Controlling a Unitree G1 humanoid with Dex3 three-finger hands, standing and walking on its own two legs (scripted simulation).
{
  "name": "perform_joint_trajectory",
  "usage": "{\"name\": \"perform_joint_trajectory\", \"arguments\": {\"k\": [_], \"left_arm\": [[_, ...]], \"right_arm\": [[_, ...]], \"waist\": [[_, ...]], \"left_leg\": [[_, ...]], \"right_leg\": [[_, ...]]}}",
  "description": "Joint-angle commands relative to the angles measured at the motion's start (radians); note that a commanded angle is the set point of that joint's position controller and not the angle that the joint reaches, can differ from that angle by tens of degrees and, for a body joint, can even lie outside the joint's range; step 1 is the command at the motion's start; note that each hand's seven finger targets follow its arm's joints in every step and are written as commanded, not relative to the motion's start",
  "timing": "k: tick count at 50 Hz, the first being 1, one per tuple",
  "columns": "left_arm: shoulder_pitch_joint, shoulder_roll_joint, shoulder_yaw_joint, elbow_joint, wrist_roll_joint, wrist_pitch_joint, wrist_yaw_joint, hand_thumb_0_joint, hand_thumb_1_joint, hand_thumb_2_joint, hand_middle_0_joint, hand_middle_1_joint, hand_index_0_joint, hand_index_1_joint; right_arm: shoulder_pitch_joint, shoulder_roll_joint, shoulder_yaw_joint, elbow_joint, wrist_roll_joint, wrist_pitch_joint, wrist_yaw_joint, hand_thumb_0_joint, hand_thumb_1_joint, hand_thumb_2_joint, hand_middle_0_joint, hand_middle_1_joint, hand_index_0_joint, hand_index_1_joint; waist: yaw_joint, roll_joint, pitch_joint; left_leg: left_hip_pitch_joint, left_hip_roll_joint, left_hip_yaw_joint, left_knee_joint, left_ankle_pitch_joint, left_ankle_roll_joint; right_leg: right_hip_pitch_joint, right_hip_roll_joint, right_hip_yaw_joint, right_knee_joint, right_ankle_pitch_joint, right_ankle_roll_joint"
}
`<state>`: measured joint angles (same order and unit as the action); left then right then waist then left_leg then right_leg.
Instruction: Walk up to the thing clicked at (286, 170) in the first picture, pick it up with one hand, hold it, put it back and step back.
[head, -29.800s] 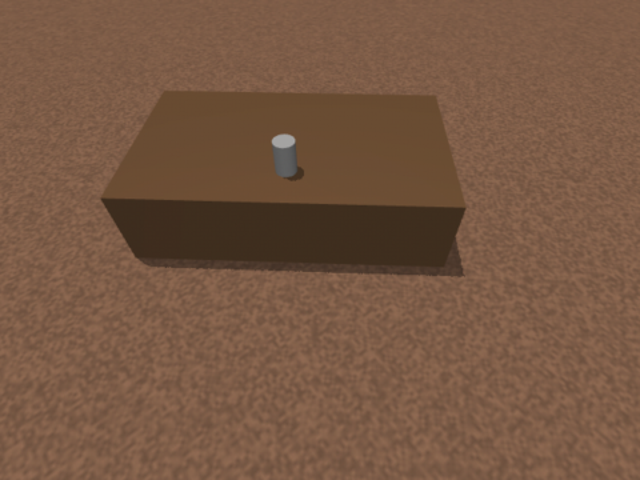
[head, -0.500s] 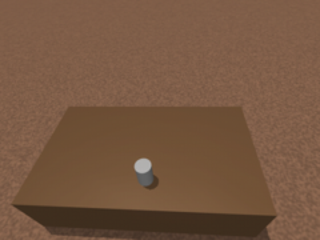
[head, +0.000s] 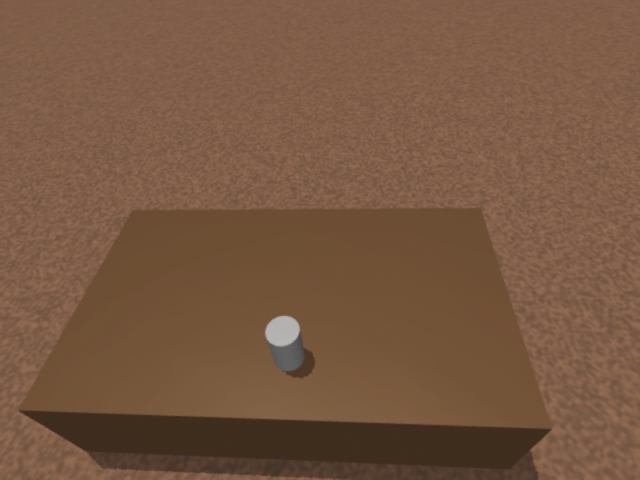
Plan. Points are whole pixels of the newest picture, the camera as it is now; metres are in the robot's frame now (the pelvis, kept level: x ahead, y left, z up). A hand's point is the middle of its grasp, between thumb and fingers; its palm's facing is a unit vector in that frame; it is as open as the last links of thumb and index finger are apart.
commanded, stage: home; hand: left
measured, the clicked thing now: (285, 344) +0.51 +0.14 -0.39
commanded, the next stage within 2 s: stand in 0.28 s
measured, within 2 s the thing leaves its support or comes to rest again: neither
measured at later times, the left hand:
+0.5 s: hand out of the picture +0.09 +0.24 -0.15, palm faces +0.00 -0.93 -0.36, open 16.8 cm
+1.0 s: hand out of the picture +0.10 +0.24 -0.15, palm faces -0.01 -0.93 -0.36, open 7.7 cm
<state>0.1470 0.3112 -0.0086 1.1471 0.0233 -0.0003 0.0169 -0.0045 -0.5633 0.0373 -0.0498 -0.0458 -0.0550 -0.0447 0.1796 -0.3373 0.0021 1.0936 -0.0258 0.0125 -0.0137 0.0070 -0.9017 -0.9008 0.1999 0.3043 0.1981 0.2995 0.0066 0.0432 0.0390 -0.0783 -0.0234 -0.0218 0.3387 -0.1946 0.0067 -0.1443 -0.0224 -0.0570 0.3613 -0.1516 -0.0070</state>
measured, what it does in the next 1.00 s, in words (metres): stands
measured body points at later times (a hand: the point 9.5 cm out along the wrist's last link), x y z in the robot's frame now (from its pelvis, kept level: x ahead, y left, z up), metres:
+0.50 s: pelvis +0.02 -0.01 +0.00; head +0.02 -0.02 +0.45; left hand +0.09 +0.29 -0.12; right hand +0.10 -0.30 -0.14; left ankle +0.00 +0.12 -0.75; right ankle +0.03 -0.11 -0.75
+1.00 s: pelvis +0.02 -0.01 +0.00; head +0.02 -0.02 +0.45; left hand +0.10 +0.29 -0.12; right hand +0.09 -0.31 -0.14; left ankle +0.00 +0.12 -0.75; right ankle +0.03 -0.11 -0.75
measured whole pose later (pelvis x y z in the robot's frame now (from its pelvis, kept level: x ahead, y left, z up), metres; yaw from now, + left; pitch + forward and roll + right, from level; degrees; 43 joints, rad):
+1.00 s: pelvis +0.02 -0.01 +0.00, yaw +0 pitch -3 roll +0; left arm 0.10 0.33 0.01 1.15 0.02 -0.01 0.00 0.00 0.84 0.89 -0.20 -0.30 -0.21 -0.30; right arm 0.13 -0.35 0.00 1.12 -0.02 0.00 -0.01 0.01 -0.90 -0.90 0.20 0.30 0.20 0.30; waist 0.00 0.03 0.04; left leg -0.04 0.00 -0.03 0.28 -0.19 -0.01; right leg -0.11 0.00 -0.06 0.31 -0.15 -0.02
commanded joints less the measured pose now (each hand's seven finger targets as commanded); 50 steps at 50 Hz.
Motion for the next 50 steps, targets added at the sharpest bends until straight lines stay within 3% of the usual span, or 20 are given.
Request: {"name": "perform_joint_trajectory", "arguments": {"k": [1,10,15,19,21,22,27,30,34,37,39,41,45,50], "left_arm": [[-0.046,0.215,0.04,-0.045,-0.004,-0.019,0.018,0.0,-0.581,0.038,-0.046,-0.048,-0.046,-0.048],[-0.074,0.221,0.045,-0.044,-0.004,-0.023,0.016,0.0,-0.57,0.044,-0.047,-0.05,-0.047,-0.05],[-0.084,0.22,0.046,-0.045,-0.008,-0.027,0.016,0.0,-0.556,0.052,-0.048,-0.052,-0.048,-0.052],[-0.092,0.227,0.051,-0.042,-0.008,-0.024,0.016,0.0,-0.552,0.054,-0.049,-0.053,-0.048,-0.053],[-0.091,0.218,0.049,-0.04,-0.008,-0.023,0.013,0.0,-0.392,0.214,-0.2,-0.213,-0.2,-0.213],[-0.093,0.223,0.051,-0.039,-0.008,-0.023,0.013,0.0,-0.312,0.294,-0.2,-0.293,-0.2,-0.293],[-0.099,0.232,0.054,-0.046,-0.006,-0.025,0.011,0.0,0.088,0.694,-0.2,-0.3,-0.2,-0.301],[-0.106,0.23,0.054,-0.052,-0.008,-0.03,0.011,0.0,0.328,0.9,-0.2,-0.3,-0.2,-0.301],[-0.103,0.231,0.053,-0.054,-0.009,-0.029,0.011,0.0,0.648,0.9,-0.2,-0.3,-0.2,-0.301],[-0.102,0.227,0.053,-0.053,-0.01,-0.029,0.011,0.0,0.888,0.9,-0.2,-0.3,-0.2,-0.301],[-0.101,0.231,0.053,-0.052,-0.009,-0.029,0.01,0.0,0.9,0.9,-0.2,-0.3,-0.2,-0.301],[-0.103,0.232,0.054,-0.055,-0.008,-0.029,0.009,0.0,0.9,0.9,-0.2,-0.3,-0.2,-0.301],[-0.101,0.23,0.054,-0.056,-0.01,-0.028,0.006,0.0,0.9,0.9,-0.2,-0.3,-0.2,-0.301],[-0.101,0.229,0.053,-0.066,-0.009,-0.032,0.006,0.0,0.9,0.9,-0.2,-0.3,-0.2,-0.301]], "right_arm": [[-0.043,-0.183,-0.035,-0.055,0.005,-0.022,-0.012,0.0,-0.897,-0.902,0.201,0.301,0.201,0.301],[-0.062,-0.192,-0.037,-0.047,0.005,-0.026,-0.012,0.0,-0.897,-0.902,0.201,0.301,0.201,0.301],[-0.065,-0.191,-0.034,-0.041,0.007,-0.029,-0.014,0.0,-0.896,-0.902,0.201,0.301,0.201,0.301],[-0.077,-0.192,-0.035,-0.038,0.005,-0.025,-0.016,0.0,-0.897,-0.902,0.201,0.301,0.201,0.301],[-0.078,-0.198,-0.034,-0.035,0.006,-0.024,-0.015,0.0,-0.9,-0.9,0.2,0.3,0.2,0.3],[-0.083,-0.198,-0.036,-0.034,0.006,-0.025,-0.016,0.0,-0.9,-0.9,0.2,0.3,0.2,0.3],[-0.083,-0.201,-0.039,-0.037,0.007,-0.027,-0.013,0.0,-0.9,-0.9,0.2,0.3,0.2,0.3],[-0.089,-0.204,-0.04,-0.04,0.006,-0.029,-0.012,0.0,-0.9,-0.9,0.2,0.3,0.2,0.3],[-0.086,-0.207,-0.041,-0.038,0.006,-0.03,-0.014,0.0,-0.9,-0.9,0.2,0.3,0.2,0.3],[-0.085,-0.207,-0.04,-0.035,0.008,-0.03,-0.012,0.0,-0.9,-0.9,0.2,0.3,0.2,0.3],[-0.09,-0.202,-0.039,-0.036,0.008,-0.027,-0.01,0.0,-0.9,-0.9,0.2,0.3,0.2,0.3],[-0.091,-0.206,-0.041,-0.04,0.007,-0.029,-0.01,0.0,-0.9,-0.9,0.2,0.3,0.2,0.3],[-0.085,-0.207,-0.041,-0.035,0.007,-0.03,-0.01,0.0,-0.9,-0.9,0.2,0.3,0.2,0.3],[-0.089,-0.206,-0.041,-0.039,0.007,-0.034,-0.008,0.0,-0.9,-0.9,0.2,0.3,0.2,0.3]], "waist": [[0.004,-0.044,-0.004],[0.001,-0.042,-0.044],[-0.004,-0.041,-0.076],[0.0,-0.043,-0.058],[0.001,-0.03,-0.039],[0.003,-0.034,-0.036],[0.001,-0.041,-0.047],[-0.002,-0.038,-0.082],[-0.004,-0.04,-0.086],[-0.002,-0.038,-0.073],[-0.001,-0.048,-0.054],[-0.003,-0.044,-0.059],[-0.001,-0.031,-0.042],[-0.002,-0.032,-0.075]], "left_leg": [[-0.084,0.119,-0.112,-0.092,0.043,0.013],[-0.043,0.127,-0.107,-0.086,0.113,0.011],[-0.012,0.132,-0.097,-0.079,0.183,0.009],[-0.021,0.135,-0.098,-0.09,0.162,0.006],[-0.037,0.135,-0.098,-0.093,0.135,0.006],[-0.038,0.135,-0.102,-0.099,0.124,0.004],[-0.022,0.137,-0.099,-0.097,0.126,0.005],[-0.013,0.139,-0.092,-0.088,0.173,0.005],[0.001,0.142,-0.089,-0.087,0.204,0.004],[-0.011,0.145,-0.094,-0.095,0.189,0.004],[-0.019,0.143,-0.093,-0.101,0.147,0.007],[-0.021,0.142,-0.091,-0.1,0.152,0.007],[-0.035,0.144,-0.093,-0.107,0.129,0.005],[-0.014,0.148,-0.09,-0.102,0.173,0.005]], "right_leg": [[0.032,-0.105,0.12,-0.084,-0.035,-0.007],[0.062,-0.111,0.115,-0.089,0.047,-0.007],[0.092,-0.119,0.111,-0.075,0.185,-0.009],[0.087,-0.117,0.109,-0.081,0.149,-0.009],[0.082,-0.112,0.109,-0.09,0.118,-0.007],[0.08,-0.112,0.112,-0.094,0.1,-0.007],[0.077,-0.113,0.116,-0.101,0.089,-0.01],[0.11,-0.12,0.116,-0.087,0.18,-0.012],[0.112,-0.12,0.11,-0.078,0.224,-0.015],[0.114,-0.117,0.107,-0.079,0.196,-0.011],[0.098,-0.115,0.11,-0.096,0.139,-0.01],[0.103,-0.118,0.113,-0.092,0.163,-0.013],[0.093,-0.113,0.115,-0.095,0.098,-0.015],[0.11,-0.118,0.113,-0.082,0.173,-0.019]]}}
